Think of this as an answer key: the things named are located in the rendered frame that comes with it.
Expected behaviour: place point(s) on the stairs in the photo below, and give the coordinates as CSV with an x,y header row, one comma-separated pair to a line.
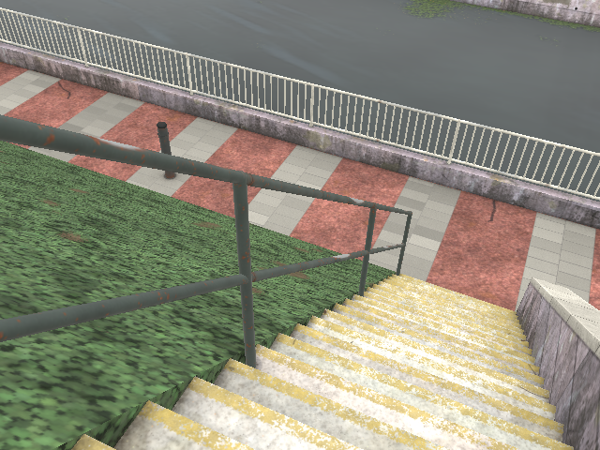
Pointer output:
x,y
409,366

